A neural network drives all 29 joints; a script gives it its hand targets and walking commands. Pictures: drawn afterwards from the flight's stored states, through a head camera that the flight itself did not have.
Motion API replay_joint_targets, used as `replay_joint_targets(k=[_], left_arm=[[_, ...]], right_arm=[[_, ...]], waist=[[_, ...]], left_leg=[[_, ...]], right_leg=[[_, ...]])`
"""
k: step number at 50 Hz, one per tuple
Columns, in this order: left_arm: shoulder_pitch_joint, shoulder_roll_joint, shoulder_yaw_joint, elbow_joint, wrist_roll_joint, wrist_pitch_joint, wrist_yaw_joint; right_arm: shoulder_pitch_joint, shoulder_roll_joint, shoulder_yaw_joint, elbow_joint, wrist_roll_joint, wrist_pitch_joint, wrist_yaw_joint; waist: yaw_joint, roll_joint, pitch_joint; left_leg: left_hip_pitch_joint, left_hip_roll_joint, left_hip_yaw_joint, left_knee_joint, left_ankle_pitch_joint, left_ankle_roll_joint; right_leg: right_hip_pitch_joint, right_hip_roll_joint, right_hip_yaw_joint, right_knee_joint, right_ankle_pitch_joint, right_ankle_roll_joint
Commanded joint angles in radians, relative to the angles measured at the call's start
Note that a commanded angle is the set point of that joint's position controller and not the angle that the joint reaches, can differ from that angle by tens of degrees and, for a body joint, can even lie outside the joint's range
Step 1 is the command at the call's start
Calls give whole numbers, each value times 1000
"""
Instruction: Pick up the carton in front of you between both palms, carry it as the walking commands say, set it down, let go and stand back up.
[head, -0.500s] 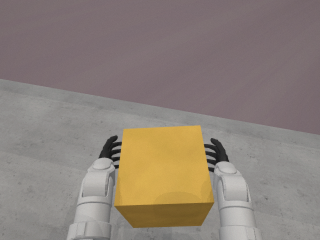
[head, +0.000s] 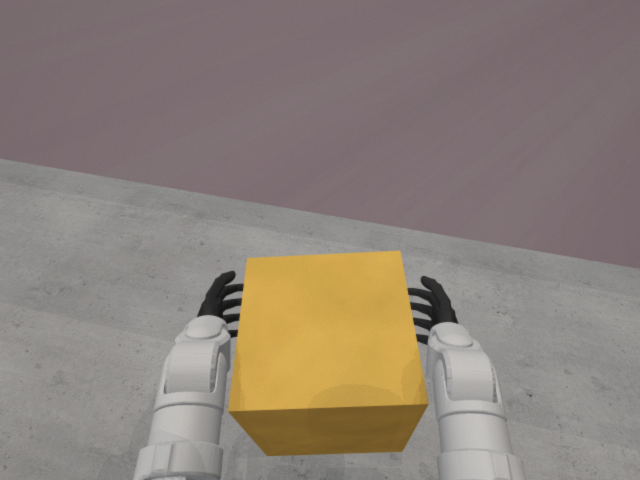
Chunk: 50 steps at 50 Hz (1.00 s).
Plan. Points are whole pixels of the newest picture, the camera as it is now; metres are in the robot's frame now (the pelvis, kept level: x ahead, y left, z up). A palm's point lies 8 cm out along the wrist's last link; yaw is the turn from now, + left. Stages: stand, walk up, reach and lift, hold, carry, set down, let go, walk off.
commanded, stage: carry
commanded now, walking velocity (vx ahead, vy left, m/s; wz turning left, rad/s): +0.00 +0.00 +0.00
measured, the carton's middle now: (329, 360) +0.30 -0.01 -0.05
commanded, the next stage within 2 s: hold in 0.04 s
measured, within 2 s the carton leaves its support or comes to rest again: neither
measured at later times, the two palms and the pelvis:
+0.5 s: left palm (217, 326) +0.29 +0.14 +0.06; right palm (462, 370) +0.24 -0.16 +0.06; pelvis -0.03 +0.04 +0.01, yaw -9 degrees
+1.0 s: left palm (209, 335) +0.31 +0.17 -0.01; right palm (418, 349) +0.30 -0.13 -0.01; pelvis -0.04 +0.05 -0.01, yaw -8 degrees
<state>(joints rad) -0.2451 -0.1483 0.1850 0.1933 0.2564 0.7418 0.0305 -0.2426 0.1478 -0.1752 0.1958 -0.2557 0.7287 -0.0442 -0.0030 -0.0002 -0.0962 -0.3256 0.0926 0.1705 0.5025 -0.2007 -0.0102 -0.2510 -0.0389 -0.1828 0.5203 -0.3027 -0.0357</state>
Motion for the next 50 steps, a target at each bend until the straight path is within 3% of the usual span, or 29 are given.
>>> replay_joint_targets(k=[1, 2, 3, 4, 5, 6, 8, 9, 13, 15, 22, 30, 33, 37, 41, 45, 47, 50], left_arm=[[-446, -906, -545, -54, -258, -45, -247], [-446, -906, -545, -53, -258, -45, -247], [-351, -913, -520, -81, -253, -42, -253], [-370, -875, -514, -122, -241, -52, -250], [-380, -878, -512, -125, -239, -55, -253], [-408, -864, -521, -126, -237, -59, -260], [-406, -867, -523, -105, -243, -63, -260], [-420, -862, -516, -99, -241, -65, -261], [-396, -878, -458, -23, -202, -66, -252], [-401, -886, -429, 16, -183, -66, -254], [-501, -934, -417, 77, -174, -55, -287], [-605, -970, -414, 118, -187, -51, -317], [-673, -991, -366, 187, -168, -64, -309], [-763, -986, -230, 328, -105, -101, -285], [-792, -891, -49, 420, -3, -139, -232], [-742, -755, 75, 413, 88, -199, -185], [-712, -693, 97, 396, 107, -252, -175], [-695, -679, 53, 385, 90, -361, -170]], right_arm=[[-451, 930, 548, -55, 269, -32, 254], [-451, 930, 548, -55, 269, -32, 254], [-362, 958, 518, -34, 265, -34, 260], [-369, 935, 510, -73, 250, -53, 248], [-346, 909, 495, -58, 220, -56, 239], [-326, 894, 464, -39, 200, -66, 224], [-363, 883, 465, -52, 200, -70, 223], [-386, 892, 467, -45, 206, -69, 223], [-485, 916, 519, -58, 249, -55, 253], [-508, 918, 513, -39, 247, -49, 266], [-541, 937, 436, 55, 213, -45, 297], [-618, 949, 376, 119, 184, -58, 323], [-717, 920, 324, 175, 155, -81, 345], [-852, 882, 206, 311, 84, -128, 361], [-869, 810, 46, 467, -22, -177, 335], [-791, 680, -95, 532, -130, -240, 291], [-746, 618, -127, 540, -151, -293, 273], [-721, 587, -95, 528, -135, -399, 259]], waist=[[1, -4, -245], [1, -4, -245], [18, -67, -144], [-8, -81, -197], [-5, -30, -189], [-33, -37, -186], [-30, -3, -172], [-25, -29, -169], [36, -43, -136], [49, -41, -107], [17, -4, -53], [-7, 24, -42], [-9, 52, -21], [9, 47, 12], [36, 2, 60], [44, -7, 64], [42, -3, 30], [39, 5, -87]], left_leg=[[131, 81, -91, -40, 173, 10], [131, 81, -91, -40, 173, 9], [333, -204, -232, -71, 349, 38], [348, -179, -256, -81, 404, 45], [253, -193, -254, -100, 394, 36], [213, -185, -261, -115, 369, 27], [218, -203, -253, -126, 320, 16], [217, -199, -255, -131, 258, 17], [232, -205, -242, -161, 158, 37], [243, -199, -240, -169, 123, 44], [312, -177, -235, -177, 17, 35], [317, -145, -253, -201, -111, 23], [306, -128, -274, -211, -214, 24], [298, -121, -294, -192, -300, 24], [273, -131, -294, -139, -275, 16], [185, -155, -258, -63, -148, 10], [118, -166, -236, -8, -49, 7], [20, -177, -223, 94, 95, 2]], right_leg=[[44, -129, 120, -95, 241, 4], [44, -129, 120, -95, 241, 4], [134, 77, 298, -160, 575, 2], [204, 72, 313, -150, 640, 7], [317, 70, 318, -136, 693, 4], [380, 81, 311, -152, 635, 5], [392, 86, 293, -161, 588, 18], [390, 87, 283, -179, 485, 24], [341, 87, 278, -189, 386, 51], [303, 87, 276, -194, 313, 51], [166, 95, 270, -218, 102, 21], [124, 115, 244, -200, 6, -2], [98, 119, 236, -164, -41, -6], [29, 118, 233, -114, -94, -8], [-77, 119, 241, -74, -113, -16], [-167, 129, 244, -24, -58, -17], [-219, 135, 243, 14, -7, -14], [-310, 147, 237, 92, 74, -9]])
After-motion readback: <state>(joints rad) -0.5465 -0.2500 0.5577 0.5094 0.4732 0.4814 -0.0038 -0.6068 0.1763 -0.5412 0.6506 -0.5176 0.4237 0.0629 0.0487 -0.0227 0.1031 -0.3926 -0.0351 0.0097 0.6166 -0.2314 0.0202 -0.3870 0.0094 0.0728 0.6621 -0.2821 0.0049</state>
